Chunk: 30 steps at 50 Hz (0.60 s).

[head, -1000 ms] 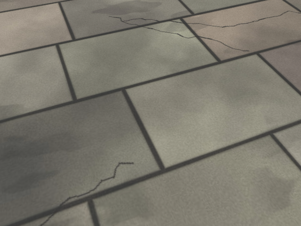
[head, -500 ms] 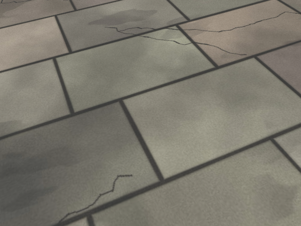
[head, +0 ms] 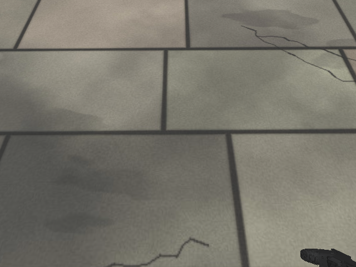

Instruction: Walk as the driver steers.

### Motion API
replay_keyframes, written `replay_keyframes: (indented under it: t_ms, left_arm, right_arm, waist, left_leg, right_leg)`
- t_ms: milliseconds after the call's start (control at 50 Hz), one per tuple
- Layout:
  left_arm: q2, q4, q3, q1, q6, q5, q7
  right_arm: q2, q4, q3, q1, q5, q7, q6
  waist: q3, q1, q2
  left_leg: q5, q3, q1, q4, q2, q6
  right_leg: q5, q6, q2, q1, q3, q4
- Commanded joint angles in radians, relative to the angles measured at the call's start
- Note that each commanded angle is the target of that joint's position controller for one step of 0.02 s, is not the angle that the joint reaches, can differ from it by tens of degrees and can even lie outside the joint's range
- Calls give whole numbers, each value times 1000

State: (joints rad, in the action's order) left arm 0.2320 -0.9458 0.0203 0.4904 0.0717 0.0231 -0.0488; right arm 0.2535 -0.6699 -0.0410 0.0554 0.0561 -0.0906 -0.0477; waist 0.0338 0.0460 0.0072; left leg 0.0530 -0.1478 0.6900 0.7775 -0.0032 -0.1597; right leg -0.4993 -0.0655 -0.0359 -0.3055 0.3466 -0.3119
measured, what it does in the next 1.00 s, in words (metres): walks ahead, turning left: left foot, then right foot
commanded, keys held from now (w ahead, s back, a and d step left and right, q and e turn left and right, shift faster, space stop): w+q+shift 0.08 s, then shift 0.92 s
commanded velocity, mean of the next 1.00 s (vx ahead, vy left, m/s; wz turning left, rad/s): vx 0.30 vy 0.00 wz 0.28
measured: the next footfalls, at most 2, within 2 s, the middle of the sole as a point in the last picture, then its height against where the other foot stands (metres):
left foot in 0.02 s outside the picture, level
right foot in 0.44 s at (201, 242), level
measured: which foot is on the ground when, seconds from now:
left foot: up 0.00-0.00, down 0.02-0.46, up 0.48-0.76, down 0.78-1.00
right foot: down 0.00-0.02, up 0.04-0.42, down 0.44-1.00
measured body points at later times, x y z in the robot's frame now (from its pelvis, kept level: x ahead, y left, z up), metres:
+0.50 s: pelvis +0.34 +0.01 +0.01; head +0.38 +0.03 +0.46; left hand +0.49 +0.28 -0.07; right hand +0.47 -0.25 -0.11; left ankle +0.18 +0.06 -0.65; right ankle +0.52 -0.03 -0.70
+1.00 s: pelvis +0.43 +0.05 +0.03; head +0.43 +0.06 +0.48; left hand +0.47 +0.32 -0.09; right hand +0.57 -0.17 -0.10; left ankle +0.38 +0.17 -0.70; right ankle +0.52 -0.04 -0.70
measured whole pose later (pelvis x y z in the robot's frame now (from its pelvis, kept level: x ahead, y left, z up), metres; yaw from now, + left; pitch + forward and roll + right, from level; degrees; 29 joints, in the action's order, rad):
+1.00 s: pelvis +0.43 +0.05 +0.03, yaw +17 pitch -1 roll -1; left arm 0.22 -0.80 0.03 0.20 0.02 0.02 -0.01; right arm 0.20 -0.85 -0.03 0.28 -0.01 0.03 -0.01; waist 0.01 0.01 -0.01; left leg 0.33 0.04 0.24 0.58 0.00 0.01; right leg -0.17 0.02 0.03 0.34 0.00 -0.52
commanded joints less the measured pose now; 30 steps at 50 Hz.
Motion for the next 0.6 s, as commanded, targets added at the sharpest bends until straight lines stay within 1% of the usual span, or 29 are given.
replay_keyframes:
  t_ms: [20, 40, 60, 80, 100, 120, 140, 160, 180, 200, 220, 240, 260, 280, 300, 340, 360, 380, 400, 420, 440, 460, 480, 500, 520, 540, 560, 580, 600]
  left_arm:
    - [289, 149, 72, -205, 1, -14, -1]
    - [150, 189, 40, -278, 38, -16, 16]
    - [25, 285, -2, -113, 104, -48, 37]
    - [121, 331, 7, -265, 148, -62, 49]
    - [138, 351, 16, -300, 151, -96, 50]
    - [139, 322, 20, -270, 133, -72, 40]
    - [140, 301, 24, -221, 111, -50, 39]
    - [168, 283, 35, -181, 85, -37, 42]
    - [183, 284, 43, -173, 66, -24, 43]
    - [170, 303, 39, -214, 60, -5, 41]
    - [139, 336, 30, -282, 61, 9, 38]
    - [101, 354, 19, -336, 61, 15, 37]
    - [72, 357, 10, -369, 62, 15, 39]
    - [60, 362, 6, -418, 65, 10, 43]
    - [60, 371, 7, -459, 67, 1, 49]
    - [79, 397, 15, -525, 68, -10, 62]
    - [95, 405, 22, -540, 69, -9, 68]
    - [118, 402, 33, -525, 72, -6, 74]
    - [141, 386, 45, -471, 77, -2, 77]
    - [154, 356, 55, -371, 83, 4, 78]
    - [170, 323, 60, -246, 91, 15, 78]
    - [204, 318, 55, -169, 91, 44, 75]
    - [137, 282, 37, -147, 78, 36, 81]
    - [119, 310, 39, -195, 56, 4, 79]
    - [106, 327, 34, -277, 36, -11, 74]
    - [87, 330, 18, -351, 18, -9, 72]
    - [85, 330, 12, -396, 6, -3, 68]
    - [98, 322, 16, -419, -6, 4, 69]
    - [101, 315, 20, -427, -11, 9, 71]
  right_arm:
    - [266, -49, -122, 508, 0, 27, 21]
    - [302, -80, -136, 532, -4, 57, 42]
    - [295, -18, -102, 395, -54, 53, 12]
    - [187, -8, -87, 424, -62, 53, -10]
    - [153, -24, -75, 421, -75, 47, -35]
    - [120, -10, -61, 312, -64, 41, -49]
    - [129, 17, -60, 219, -63, 43, -52]
    - [129, 35, -57, 164, -65, 53, -50]
    - [124, 30, -53, 149, -52, 61, -47]
    - [130, 20, -52, 155, -46, 72, -48]
    - [138, 3, -52, 182, -44, 83, -50]
    - [138, -14, -50, 207, -45, 95, -46]
    - [133, -30, -49, 237, -43, 105, -38]
    - [128, -48, -50, 296, -37, 114, -28]
    - [130, -65, -51, 345, -32, 120, -19]
    - [130, -86, -50, 377, -31, 130, 0]
    - [118, -91, -48, 375, -35, 134, 7]
    - [106, -92, -46, 366, -42, 138, 11]
    - [106, -85, -47, 339, -50, 141, 14]
    - [110, -69, -49, 289, -53, 140, 15]
    - [99, -45, -43, 242, -56, 133, 16]
    - [49, -38, -28, 343, -70, 124, 14]
    - [30, -101, -10, 567, -47, 103, 15]
    - [132, -122, -28, 534, -36, 95, 30]
    - [171, -86, -42, 382, -31, 98, 50]
    - [162, -63, -44, 286, -40, 108, 70]
    - [150, -51, -46, 254, -48, 118, 89]
    - [110, -59, -39, 280, -48, 122, 102]
    - [73, -74, -29, 311, -52, 127, 105]
  waist:
    - [-193, -365, -160]
    - [-107, -324, 177]
    - [-270, -100, 321]
    - [-291, -191, 137]
    - [-122, -127, 10]
    - [-55, -49, -152]
    - [-16, 7, -127]
    - [7, 39, -114]
    - [18, 50, -100]
    - [30, 39, -86]
    - [45, 14, -60]
    - [35, -7, -31]
    - [7, -34, -6]
    - [-28, -82, 3]
    - [-54, -117, 17]
    - [-63, -147, 74]
    - [-63, -146, 88]
    - [-72, -129, 97]
    - [-92, -94, 106]
    - [-127, -34, 106]
    - [-201, 30, 71]
    - [-357, 6, -122]
    - [-531, -57, -295]
    - [-497, -25, -145]
    - [-353, -15, -46]
    - [-214, -37, 20]
    - [-133, -64, 3]
    - [-87, -92, -51]
    - [-77, -99, -91]
  left_leg:
    - [82, 51, -796, -94, -79, -90]
    - [115, 283, -958, -167, 18, -134]
    - [456, 938, -1168, -345, 230, -366]
    - [643, 1054, -1112, -517, 246, -319]
    - [510, 977, -935, -577, 254, -269]
    - [313, 838, -755, -560, 225, -213]
    - [91, 736, -593, -535, 188, -204]
    - [-114, 630, -471, -539, 162, -185]
    - [-254, 532, -381, -534, 136, -160]
    - [-397, 433, -297, -537, 86, -136]
    - [-546, 355, -251, -523, 38, -111]
    - [-622, 291, -237, -498, -4, -83]
    - [-605, 239, -247, -470, -43, -47]
    - [-548, 231, -295, -450, -54, -14]
    - [-488, 248, -356, -439, -43, 9]
    - [-381, 305, -447, -412, 4, 24]
    - [-346, 334, -494, -380, 25, 28]
    - [-335, 365, -542, -332, 46, 32]
    - [-388, 390, -583, -266, 61, 36]
    - [-468, 386, -612, -166, 51, 52]
    - [-414, 353, -595, 18, 5, 84]
    - [129, 328, -371, 377, -90, 146]
    - [669, 397, -214, 564, -148, 187]
    - [624, 430, -170, 636, -82, 196]
    - [556, 367, -131, 638, -47, 213]
    - [507, 312, -118, 568, -18, 217]
    - [462, 288, -160, 479, 10, 216]
    - [441, 255, -241, 356, 21, 215]
    - [436, 217, -320, 247, 14, 217]
  right_leg:
    - [1538, 115, -209, 423, -86, -691]
    - [350, 80, 18, 769, -126, -1170]
    - [-56, 73, 122, 1162, -409, -1430]
    - [54, 130, 70, 1211, -535, -1368]
    - [96, 141, 41, 1207, -508, -1265]
    - [151, 133, -26, 1114, -503, -1150]
    - [160, 102, -46, 1022, -497, -1089]
    - [161, 69, -82, 939, -484, -1045]
    - [171, 45, -106, 881, -453, -961]
    - [212, 26, -95, 828, -404, -860]
    - [291, 12, -70, 811, -359, -755]
    - [381, 6, -43, 784, -328, -646]
    - [498, 9, -14, 739, -309, -519]
    - [630, 12, 20, 715, -296, -406]
    - [727, 15, 50, 708, -294, -322]
    - [792, 31, 69, 721, -316, -218]
    - [782, 45, 70, 733, -333, -187]
    - [752, 63, 69, 732, -350, -168]
    - [711, 84, 72, 707, -357, -160]
    - [733, 103, 73, 634, -347, -119]
    - [958, 131, 13, 477, -371, -92]
    - [1421, 274, -230, 153, -605, -219]
    - [1403, 471, -431, -45, -945, -215]
    - [1059, 456, -400, 34, -973, -158]
    - [769, 401, -340, 183, -884, -113]
    - [559, 355, -284, 375, -812, -44]
    - [408, 317, -236, 528, -758, 12]
    - [337, 275, -174, 647, -684, 54]
    - [358, 255, -122, 714, -604, 71]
